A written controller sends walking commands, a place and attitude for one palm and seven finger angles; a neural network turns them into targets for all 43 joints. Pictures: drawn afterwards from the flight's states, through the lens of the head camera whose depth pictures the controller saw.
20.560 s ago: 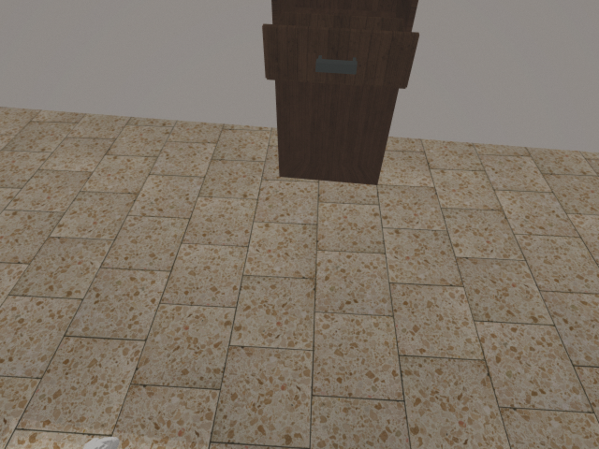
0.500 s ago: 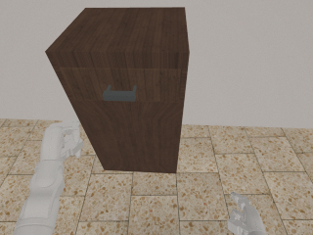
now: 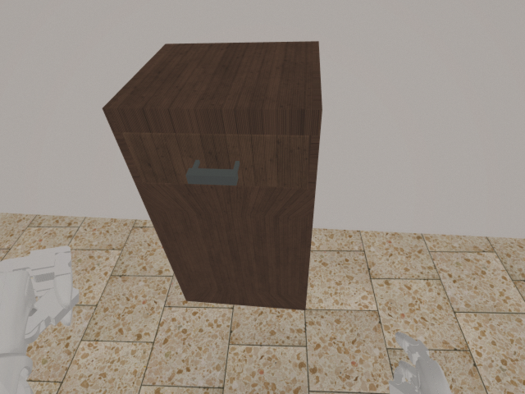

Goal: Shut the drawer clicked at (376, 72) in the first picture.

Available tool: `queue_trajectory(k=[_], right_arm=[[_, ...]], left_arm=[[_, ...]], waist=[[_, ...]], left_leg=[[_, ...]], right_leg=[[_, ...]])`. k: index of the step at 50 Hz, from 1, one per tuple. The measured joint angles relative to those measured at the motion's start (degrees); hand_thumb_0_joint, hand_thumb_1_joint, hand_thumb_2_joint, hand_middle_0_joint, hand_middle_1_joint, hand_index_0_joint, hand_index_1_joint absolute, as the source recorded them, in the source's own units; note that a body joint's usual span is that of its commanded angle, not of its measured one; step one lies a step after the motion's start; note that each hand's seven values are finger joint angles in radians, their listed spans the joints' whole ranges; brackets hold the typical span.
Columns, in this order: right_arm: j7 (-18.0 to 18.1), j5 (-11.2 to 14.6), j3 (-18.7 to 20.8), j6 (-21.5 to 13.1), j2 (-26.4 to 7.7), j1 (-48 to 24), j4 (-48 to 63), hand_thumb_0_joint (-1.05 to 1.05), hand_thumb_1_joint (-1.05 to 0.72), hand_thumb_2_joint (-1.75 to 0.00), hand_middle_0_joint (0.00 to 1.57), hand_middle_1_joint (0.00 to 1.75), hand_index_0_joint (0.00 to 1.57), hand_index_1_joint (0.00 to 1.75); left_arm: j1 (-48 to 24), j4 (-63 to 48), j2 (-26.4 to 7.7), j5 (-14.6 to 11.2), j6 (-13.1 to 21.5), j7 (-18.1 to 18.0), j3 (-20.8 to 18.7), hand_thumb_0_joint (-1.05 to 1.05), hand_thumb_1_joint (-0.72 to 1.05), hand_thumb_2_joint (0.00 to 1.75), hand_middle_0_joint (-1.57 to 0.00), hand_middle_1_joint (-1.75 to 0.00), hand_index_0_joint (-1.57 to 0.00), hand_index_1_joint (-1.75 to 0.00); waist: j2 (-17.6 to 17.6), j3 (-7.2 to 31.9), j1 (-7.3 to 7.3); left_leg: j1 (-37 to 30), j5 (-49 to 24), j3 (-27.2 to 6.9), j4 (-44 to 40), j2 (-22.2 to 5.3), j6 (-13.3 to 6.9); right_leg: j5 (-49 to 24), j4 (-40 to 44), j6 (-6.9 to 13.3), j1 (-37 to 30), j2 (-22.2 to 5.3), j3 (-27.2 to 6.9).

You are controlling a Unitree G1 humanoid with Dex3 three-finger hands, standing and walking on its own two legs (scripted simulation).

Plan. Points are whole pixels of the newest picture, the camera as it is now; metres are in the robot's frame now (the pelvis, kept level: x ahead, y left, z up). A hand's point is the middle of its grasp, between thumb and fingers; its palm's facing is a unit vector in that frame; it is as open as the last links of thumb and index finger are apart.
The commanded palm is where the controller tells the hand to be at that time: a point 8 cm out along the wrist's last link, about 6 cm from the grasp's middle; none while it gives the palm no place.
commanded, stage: draw the hand back to the body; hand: left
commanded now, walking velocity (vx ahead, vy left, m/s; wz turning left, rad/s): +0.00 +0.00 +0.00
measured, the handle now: (214, 170) +0.62 +0.21 -0.01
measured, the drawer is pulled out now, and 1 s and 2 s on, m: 0.00 0.00 0.00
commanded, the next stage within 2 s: step back with the hand held close in 0.14 s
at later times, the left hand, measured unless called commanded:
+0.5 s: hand (67, 301) +0.17 +0.25 +0.15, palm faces +0.33 -0.82 -0.47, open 3.3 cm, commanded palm +0.11 +0.29 +0.17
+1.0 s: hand (6, 367) +0.10 +0.27 +0.15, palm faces +0.36 -0.80 -0.48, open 3.3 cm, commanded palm +0.04 +0.31 +0.17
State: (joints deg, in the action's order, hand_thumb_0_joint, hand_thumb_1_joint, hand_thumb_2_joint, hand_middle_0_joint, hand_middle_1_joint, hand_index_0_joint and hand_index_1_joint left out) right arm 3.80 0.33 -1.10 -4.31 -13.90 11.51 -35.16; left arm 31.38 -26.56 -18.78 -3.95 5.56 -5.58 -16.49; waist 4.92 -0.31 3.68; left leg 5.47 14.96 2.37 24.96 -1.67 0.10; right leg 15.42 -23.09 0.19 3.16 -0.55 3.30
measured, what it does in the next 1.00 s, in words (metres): shifts its weight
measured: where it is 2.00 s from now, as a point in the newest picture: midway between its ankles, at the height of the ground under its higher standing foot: outside the picture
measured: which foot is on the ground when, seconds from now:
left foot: down 0.00-1.00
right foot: down 0.00-1.00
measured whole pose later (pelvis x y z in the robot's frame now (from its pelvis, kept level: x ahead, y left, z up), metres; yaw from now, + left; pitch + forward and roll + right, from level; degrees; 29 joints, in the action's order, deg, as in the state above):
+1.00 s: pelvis -0.09 +0.03 -0.01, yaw +1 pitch +0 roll -2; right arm 4.3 0.0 0.3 -2.7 -12.5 10.7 -31.5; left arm 36.5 -33.6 -22.0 -1.5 14.5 -7.9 -21.3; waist 1.4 -3.0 0.4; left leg 22.6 9.9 1.5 32.0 -0.9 -2.6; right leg 9.2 -27.2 -1.5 18.4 -1.2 3.6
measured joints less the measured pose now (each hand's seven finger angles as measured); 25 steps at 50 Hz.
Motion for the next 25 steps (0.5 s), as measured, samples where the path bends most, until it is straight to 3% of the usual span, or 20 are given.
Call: queue_trajectory(k=[14,20,25], right_arm=[[0.97,-0.51,-0.44,-2.31,0.99,-0.39,-0.84,0.01,-0.90,-0.90,0.20,0.30,0.21,0.30],[-0.06,-0.82,-0.20,1.28,1.00,-1.43,1.35,0.01,-0.90,-0.90,0.20,0.30,0.21,0.30],[0.16,-0.65,1.14,3.90,0.31,-1.74,2.71,0.01,-0.90,-0.90,0.20,0.30,0.21,0.30]], left_arm=[[-1.51,1.15,1.16,0.69,0.45,-0.36,0.70,0.02,0.89,0.90,-1.41,-1.60,-1.40,-1.60],[0.01,-0.46,-0.52,1.05,3.61,0.03,-2.99,0.02,0.89,0.90,-1.41,-1.60,-1.40,-1.60],[3.31,-2.23,-1.40,1.02,4.15,0.18,-2.55,0.02,0.89,0.90,-1.40,-1.60,-1.40,-1.60]], waist=[[-0.36,-0.95,0.35],[-0.93,-0.48,-2.04],[-1.60,-1.11,-3.10]], left_leg=[[-0.27,-0.63,-0.24,-0.07,-0.02,0.03],[4.08,-0.90,-0.45,1.23,-0.21,-0.19],[6.47,-2.27,0.40,0.40,0.73,-1.05]], right_leg=[[-0.50,0.00,0.13,-0.31,0.04,0.22],[-1.66,0.33,-0.22,3.24,0.21,0.39],[-2.52,-0.26,-0.99,6.48,-0.77,-0.41]])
